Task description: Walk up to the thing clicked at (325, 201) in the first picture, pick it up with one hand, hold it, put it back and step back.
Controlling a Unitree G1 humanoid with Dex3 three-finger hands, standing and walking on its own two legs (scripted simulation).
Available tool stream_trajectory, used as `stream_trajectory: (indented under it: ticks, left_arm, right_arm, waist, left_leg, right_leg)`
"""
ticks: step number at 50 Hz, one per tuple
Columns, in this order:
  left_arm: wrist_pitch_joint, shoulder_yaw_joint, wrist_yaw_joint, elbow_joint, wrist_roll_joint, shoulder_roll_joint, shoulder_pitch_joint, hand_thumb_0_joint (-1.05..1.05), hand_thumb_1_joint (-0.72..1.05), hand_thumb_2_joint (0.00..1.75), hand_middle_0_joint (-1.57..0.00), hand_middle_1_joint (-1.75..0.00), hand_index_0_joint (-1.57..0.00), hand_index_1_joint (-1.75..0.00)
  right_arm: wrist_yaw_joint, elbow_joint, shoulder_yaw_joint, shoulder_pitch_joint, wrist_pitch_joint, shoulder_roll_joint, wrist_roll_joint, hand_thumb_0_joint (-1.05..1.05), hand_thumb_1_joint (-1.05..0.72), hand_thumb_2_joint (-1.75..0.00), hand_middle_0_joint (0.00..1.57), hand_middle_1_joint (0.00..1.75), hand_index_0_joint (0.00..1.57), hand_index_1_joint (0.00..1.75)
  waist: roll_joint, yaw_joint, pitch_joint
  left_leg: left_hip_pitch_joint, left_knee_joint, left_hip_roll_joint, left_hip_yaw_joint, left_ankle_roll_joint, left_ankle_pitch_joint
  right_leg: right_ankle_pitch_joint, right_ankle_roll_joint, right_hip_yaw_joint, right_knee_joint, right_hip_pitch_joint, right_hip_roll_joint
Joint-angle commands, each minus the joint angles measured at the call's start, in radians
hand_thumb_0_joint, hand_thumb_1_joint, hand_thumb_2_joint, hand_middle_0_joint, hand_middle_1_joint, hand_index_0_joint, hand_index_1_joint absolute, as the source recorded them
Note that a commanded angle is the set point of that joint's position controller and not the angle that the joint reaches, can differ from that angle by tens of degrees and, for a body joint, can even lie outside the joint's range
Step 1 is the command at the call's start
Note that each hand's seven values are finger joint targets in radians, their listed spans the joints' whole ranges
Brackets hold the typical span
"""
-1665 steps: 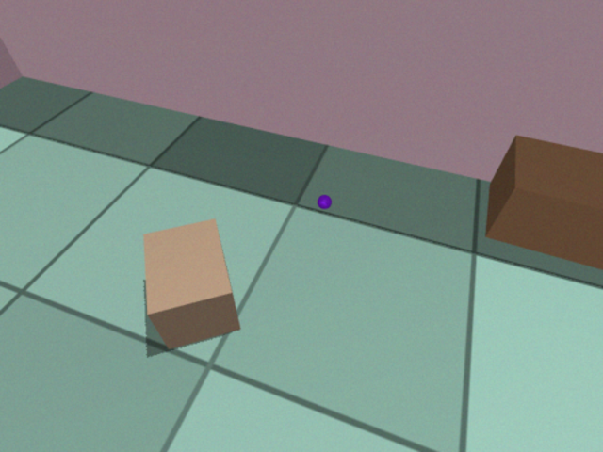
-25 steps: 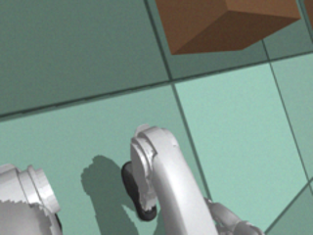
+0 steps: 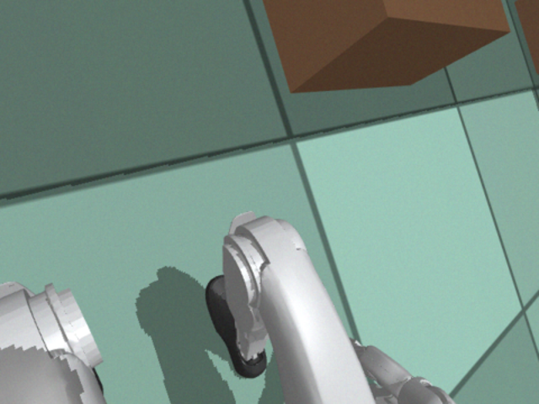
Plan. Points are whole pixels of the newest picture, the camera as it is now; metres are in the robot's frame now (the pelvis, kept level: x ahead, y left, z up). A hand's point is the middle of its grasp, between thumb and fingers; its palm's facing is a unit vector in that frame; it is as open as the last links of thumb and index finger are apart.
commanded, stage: open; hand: left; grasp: from above
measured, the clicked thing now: out of the picture +0.43 +0.36 -0.27
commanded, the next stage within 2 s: withdraw in 0.18 s
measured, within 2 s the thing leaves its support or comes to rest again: neither
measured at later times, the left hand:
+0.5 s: hand out of the picture +0.43 +0.35 -0.23, palm faces -0.33 -0.18 -0.93, open 14.0 cm
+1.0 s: hand out of the picture +0.40 +0.37 -0.09, palm faces -0.47 -0.15 -0.87, open 14.0 cm
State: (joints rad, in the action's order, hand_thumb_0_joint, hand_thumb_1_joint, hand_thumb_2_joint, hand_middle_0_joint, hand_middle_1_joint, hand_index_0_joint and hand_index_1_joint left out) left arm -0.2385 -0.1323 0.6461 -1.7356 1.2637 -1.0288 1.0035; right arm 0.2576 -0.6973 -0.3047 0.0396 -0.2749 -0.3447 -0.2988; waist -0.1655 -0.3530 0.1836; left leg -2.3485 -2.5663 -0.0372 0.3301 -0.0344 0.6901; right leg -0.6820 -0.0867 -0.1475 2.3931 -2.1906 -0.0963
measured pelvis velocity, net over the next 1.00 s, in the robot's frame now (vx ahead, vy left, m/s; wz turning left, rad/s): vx -0.01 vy -0.01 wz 0.12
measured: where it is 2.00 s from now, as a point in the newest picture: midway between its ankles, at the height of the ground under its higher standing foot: (175, 381)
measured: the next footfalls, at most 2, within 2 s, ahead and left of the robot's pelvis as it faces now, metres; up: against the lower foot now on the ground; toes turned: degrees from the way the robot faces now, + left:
none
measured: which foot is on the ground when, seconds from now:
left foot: down 0.00-1.00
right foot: down 0.00-1.00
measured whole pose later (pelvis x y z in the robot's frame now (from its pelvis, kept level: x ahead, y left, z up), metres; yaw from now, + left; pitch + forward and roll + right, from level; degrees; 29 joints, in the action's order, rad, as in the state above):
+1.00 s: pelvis -0.01 -0.01 +0.05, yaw +7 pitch +31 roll -9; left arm -0.18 -0.02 0.20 -1.35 1.17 -0.78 0.95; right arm 0.17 -0.66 -0.11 0.11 -0.05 -0.30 -0.11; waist -0.01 -0.21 -0.05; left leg -2.28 -2.34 -0.03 0.19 -0.02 0.62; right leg -0.67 -0.06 -0.07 2.26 -2.15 -0.03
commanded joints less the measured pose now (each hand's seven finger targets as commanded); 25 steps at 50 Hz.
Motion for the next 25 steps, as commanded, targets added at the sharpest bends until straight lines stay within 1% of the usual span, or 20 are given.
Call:
stream_trajectory:
  ticks: [1, 2, 3, 4, 5, 6, 8, 9, 10, 12, 13, 14, 15, 16, 18, 19, 20, 21, 23, 25]
  left_arm:
    - [0.004, -0.012, 0.035, 0.103, -0.022, -0.236, 0.208, 0.0, -0.53, 0.99, -0.08, -0.98, -0.07, -0.98]
    - [0.005, -0.014, 0.031, 0.095, -0.015, -0.247, 0.209, 0.0, -0.53, 0.98, -0.07, -0.98, -0.07, -0.98]
    - [0.004, -0.007, 0.025, 0.108, -0.016, -0.234, 0.215, 0.0, -0.52, 0.98, -0.07, -0.99, -0.07, -0.99]
    - [0.004, -0.018, 0.027, 0.098, -0.028, -0.242, 0.207, 0.0, -0.52, 0.98, -0.07, -0.99, -0.07, -0.99]
    - [0.004, -0.005, 0.021, 0.102, -0.025, -0.235, 0.219, 0.0, -0.52, 0.97, -0.06, -1.0, -0.07, -0.99]
    - [0.005, -0.009, 0.016, 0.104, -0.024, -0.246, 0.208, 0.0, -0.52, 0.97, -0.06, -0.99, -0.07, -0.99]
    - [-0.002, 0.009, 0.007, 0.131, -0.032, -0.22, 0.233, 0.0, -0.51, 0.97, -0.06, -1.0, -0.07, -0.99]
    - [-0.002, -0.018, 0.011, 0.103, -0.04, -0.246, 0.207, 0.0, -0.51, 0.96, -0.06, -1.0, -0.07, -0.99]
    - [-0.004, -0.019, 0.009, 0.115, -0.032, -0.257, 0.199, 0.0, -0.52, 0.98, -0.06, -1.0, -0.06, -0.99]
    - [-0.006, -0.017, 0.003, 0.107, -0.03, -0.249, 0.197, 0.0, -0.5, 0.97, -0.06, -1.01, -0.07, -1.0]
    - [-0.01, 0.019, -0.003, 0.133, -0.034, -0.211, 0.217, 0.0, -0.51, 0.97, -0.06, -1.0, -0.07, -1.0]
    - [-0.018, -0.005, 0.004, 0.138, -0.045, -0.227, 0.215, 0.0, -0.51, 0.97, -0.07, -1.0, -0.07, -1.0]
    - [-0.017, -0.016, 0.006, 0.122, -0.037, -0.249, 0.202, 0.0, -0.49, 0.96, -0.06, -1.01, -0.08, -0.99]
    - [-0.017, -0.021, 0.007, 0.147, -0.022, -0.255, 0.194, 0.0, -0.49, 0.96, -0.06, -1.01, -0.08, -0.99]
    - [-0.019, -0.029, 0.014, 0.217, -0.013, -0.252, 0.221, 0.0, -0.47, 0.95, -0.07, -1.0, -0.09, -0.97]
    - [-0.019, -0.032, 0.02, 0.249, -0.025, -0.235, 0.231, 0.0, -0.48, 0.96, -0.06, -1.0, -0.08, -0.98]
    - [-0.008, -0.045, 0.021, 0.218, -0.025, -0.242, 0.202, 0.0, -0.49, 0.96, -0.06, -1.0, -0.08, -0.98]
    - [-0.002, -0.033, 0.015, 0.263, -0.011, -0.236, 0.218, 0.0, -0.49, 0.96, -0.06, -0.99, -0.08, -0.98]
    - [0.017, -0.09, 0.009, 0.391, -0.021, -0.266, 0.204, 0.0, -0.49, 0.96, -0.07, -0.99, -0.08, -0.97]
    - [0.046, -0.06, -0.014, 0.467, -0.036, -0.178, 0.164, 0.0, -0.5, 0.97, -0.07, -0.99, -0.07, -0.97]
  right_arm:
    - [-0.009, -0.013, 0.102, 0.165, 0.001, -0.342, 0.011, 0.0, -0.89, -0.9, 0.2, 0.3, 0.2, 0.3]
    - [-0.009, -0.017, 0.102, 0.17, 0.0, -0.339, 0.014, 0.0, -0.89, -0.9, 0.2, 0.3, 0.2, 0.3]
    - [-0.006, -0.011, 0.101, 0.174, -0.001, -0.34, 0.009, 0.0, -0.89, -0.9, 0.2, 0.3, 0.2, 0.3]
    - [-0.01, -0.016, 0.1, 0.17, 0.002, -0.34, 0.008, 0.0, -0.89, -0.9, 0.2, 0.3, 0.2, 0.3]
    - [-0.007, -0.011, 0.098, 0.175, 0.002, -0.34, 0.01, 0.0, -0.89, -0.9, 0.2, 0.3, 0.2, 0.3]
    - [-0.007, -0.013, 0.097, 0.175, 0.001, -0.338, 0.012, 0.0, -0.89, -0.9, 0.2, 0.3, 0.2, 0.3]
    - [-0.006, -0.005, 0.099, 0.176, -0.001, -0.34, 0.011, 0.0, -0.89, -0.9, 0.2, 0.3, 0.2, 0.3]
    - [-0.01, -0.013, 0.096, 0.177, 0.003, -0.341, 0.011, 0.0, -0.89, -0.9, 0.2, 0.3, 0.2, 0.3]
    - [-0.012, -0.009, 0.092, 0.179, 0.006, -0.334, 0.014, 0.0, -0.89, -0.9, 0.2, 0.3, 0.2, 0.3]
    - [-0.013, -0.008, 0.093, 0.185, 0.013, -0.335, 0.009, 0.0, -0.89, -0.9, 0.2, 0.3, 0.2, 0.3]
    - [-0.013, -0.001, 0.097, 0.169, 0.009, -0.334, 0.01, 0.0, -0.89, -0.9, 0.2, 0.3, 0.2, 0.3]
    - [-0.015, -0.009, 0.097, 0.176, 0.013, -0.338, 0.009, 0.0, -0.89, -0.9, 0.2, 0.3, 0.2, 0.3]
    - [-0.018, -0.011, 0.097, 0.173, 0.016, -0.339, 0.015, 0.0, -0.89, -0.9, 0.2, 0.3, 0.2, 0.3]
    - [-0.016, -0.007, 0.1, 0.187, 0.019, -0.339, 0.011, 0.0, -0.9, -0.9, 0.2, 0.3, 0.2, 0.3]
    - [-0.01, -0.007, 0.105, 0.182, 0.02, -0.329, 0.009, 0.0, -0.89, -0.9, 0.2, 0.3, 0.2, 0.3]
    - [-0.008, 0.002, 0.103, 0.167, 0.02, -0.321, 0.01, 0.0, -0.89, -0.9, 0.2, 0.3, 0.2, 0.3]
    - [-0.008, -0.013, 0.114, 0.171, 0.022, -0.324, 0.016, 0.0, -0.9, -0.9, 0.2, 0.3, 0.2, 0.3]
    - [-0.003, -0.004, 0.126, 0.173, 0.019, -0.323, 0.02, 0.0, -0.9, -0.9, 0.2, 0.3, 0.2, 0.3]
    - [0.001, -0.01, 0.156, 0.178, 0.024, -0.313, 0.032, 0.0, -0.89, -0.9, 0.2, 0.3, 0.2, 0.3]
    - [0.015, -0.006, 0.179, 0.183, 0.029, -0.287, 0.045, 0.0, -0.9, -0.9, 0.2, 0.3, 0.2, 0.3]
  waist:
    - [0.539, -0.043, -0.621]
    - [0.555, -0.046, -0.618]
    - [0.561, -0.048, -0.624]
    - [0.555, -0.046, -0.628]
    - [0.549, -0.054, -0.619]
    - [0.555, -0.051, -0.619]
    - [0.566, -0.057, -0.622]
    - [0.546, -0.049, -0.622]
    - [0.535, -0.044, -0.623]
    - [0.536, -0.049, -0.616]
    - [0.547, -0.052, -0.609]
    - [0.557, -0.047, -0.632]
    - [0.554, -0.042, -0.623]
    - [0.567, -0.039, -0.647]
    - [0.609, -0.025, -0.691]
    - [0.632, -0.014, -0.705]
    - [0.619, -0.015, -0.691]
    - [0.637, -0.012, -0.687]
    - [0.711, 0.044, -0.807]
    - [0.767, 0.07, -0.865]
  left_leg:
    - [0.506, 0.256, -0.039, -0.15, 0.027, -0.18]
    - [0.516, 0.255, -0.039, -0.151, 0.025, -0.183]
    - [0.522, 0.254, -0.039, -0.15, 0.026, -0.196]
    - [0.517, 0.256, -0.04, -0.151, 0.026, -0.194]
    - [0.508, 0.25, -0.038, -0.149, 0.028, -0.199]
    - [0.521, 0.249, -0.039, -0.154, 0.027, -0.201]
    - [0.517, 0.245, -0.037, -0.155, 0.029, -0.202]
    - [0.509, 0.254, -0.039, -0.153, 0.03, -0.194]
    - [0.502, 0.246, -0.038, -0.157, 0.032, -0.192]
    - [0.494, 0.25, -0.037, -0.159, 0.033, -0.18]
    - [0.5, 0.25, -0.035, -0.159, 0.03, -0.17]
    - [0.519, 0.266, -0.04, -0.149, 0.026, -0.186]
    - [0.514, 0.264, -0.039, -0.149, 0.026, -0.177]
    - [0.53, 0.264, -0.039, -0.152, 0.026, -0.204]
    - [0.569, 0.257, -0.04, -0.151, 0.02, -0.249]
    - [0.569, 0.266, -0.036, -0.156, 0.019, -0.244]
    - [0.563, 0.272, -0.037, -0.155, 0.018, -0.219]
    - [0.563, 0.272, -0.036, -0.162, 0.018, -0.211]
    - [0.625, 0.286, -0.033, -0.17, 0.011, -0.248]
    - [0.672, 0.314, -0.027, -0.185, 0.004, -0.288]
  right_leg:
    - [0.253, 0.09, -0.153, -0.2, 0.299, -0.024]
    - [0.256, 0.092, -0.152, -0.193, 0.293, -0.022]
    - [0.266, 0.091, -0.155, -0.192, 0.293, -0.023]
    - [0.266, 0.091, -0.153, -0.202, 0.31, -0.024]
    - [0.273, 0.089, -0.155, -0.191, 0.302, -0.02]
    - [0.275, 0.09, -0.15, -0.193, 0.308, -0.021]
    - [0.275, 0.09, -0.15, -0.197, 0.305, -0.021]
    - [0.268, 0.09, -0.151, -0.207, 0.322, -0.023]
    - [0.27, 0.089, -0.146, -0.21, 0.323, -0.024]
    - [0.259, 0.089, -0.147, -0.212, 0.324, -0.024]
    - [0.248, 0.09, -0.148, -0.206, 0.3, -0.021]
    - [0.256, 0.093, -0.156, -0.211, 0.319, -0.025]
    - [0.252, 0.094, -0.153, -0.205, 0.306, -0.023]
    - [0.273, 0.094, -0.153, -0.201, 0.326, -0.025]
    - [0.307, 0.095, -0.156, -0.185, 0.319, -0.023]
    - [0.305, 0.097, -0.153, -0.193, 0.327, -0.021]
    - [0.287, 0.098, -0.153, -0.191, 0.309, -0.018]
    - [0.28, 0.098, -0.15, -0.189, 0.289, -0.017]
    - [0.3, 0.106, -0.138, -0.189, 0.302, -0.013]
    - [0.324, 0.114, -0.128, -0.185, 0.295, -0.007]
